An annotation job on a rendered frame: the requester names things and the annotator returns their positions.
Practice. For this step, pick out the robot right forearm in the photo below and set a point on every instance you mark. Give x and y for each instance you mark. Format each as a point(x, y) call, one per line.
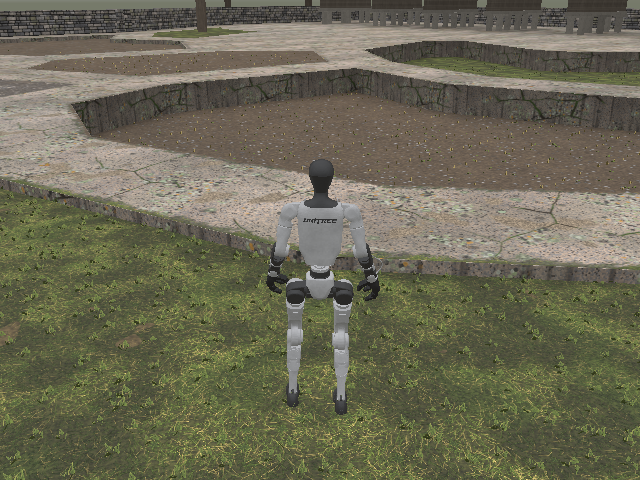
point(368, 266)

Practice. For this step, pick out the robot left hand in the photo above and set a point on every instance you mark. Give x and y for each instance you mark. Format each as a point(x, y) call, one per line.
point(281, 279)

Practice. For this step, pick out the robot left forearm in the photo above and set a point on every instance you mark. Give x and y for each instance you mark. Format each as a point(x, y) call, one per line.
point(275, 263)

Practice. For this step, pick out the right robot thigh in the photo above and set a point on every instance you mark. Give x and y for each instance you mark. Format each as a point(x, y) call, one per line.
point(342, 303)

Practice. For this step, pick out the robot torso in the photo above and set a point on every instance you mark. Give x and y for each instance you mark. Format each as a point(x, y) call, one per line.
point(320, 238)

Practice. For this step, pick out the robot right hand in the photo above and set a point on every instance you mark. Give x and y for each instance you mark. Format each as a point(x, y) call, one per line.
point(374, 286)

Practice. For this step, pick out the right robot upper arm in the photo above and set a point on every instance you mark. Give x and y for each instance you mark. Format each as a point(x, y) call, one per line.
point(352, 213)

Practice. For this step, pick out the left robot upper arm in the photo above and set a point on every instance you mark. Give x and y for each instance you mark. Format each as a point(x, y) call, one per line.
point(288, 212)

